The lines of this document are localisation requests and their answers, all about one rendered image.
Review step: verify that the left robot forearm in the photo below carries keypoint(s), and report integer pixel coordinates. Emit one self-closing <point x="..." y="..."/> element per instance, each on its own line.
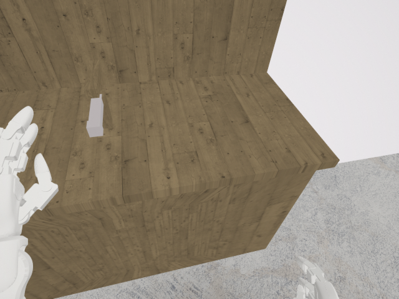
<point x="15" y="267"/>

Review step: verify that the counter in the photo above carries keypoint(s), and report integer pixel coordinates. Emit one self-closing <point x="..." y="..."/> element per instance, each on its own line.
<point x="202" y="155"/>

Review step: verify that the right robot hand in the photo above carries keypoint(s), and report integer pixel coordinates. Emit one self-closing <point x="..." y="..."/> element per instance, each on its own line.
<point x="322" y="289"/>

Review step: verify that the tap lever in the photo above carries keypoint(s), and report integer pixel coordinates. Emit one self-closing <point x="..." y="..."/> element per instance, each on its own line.
<point x="94" y="124"/>

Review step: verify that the left robot hand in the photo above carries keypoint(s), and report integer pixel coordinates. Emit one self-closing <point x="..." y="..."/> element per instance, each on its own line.
<point x="15" y="141"/>

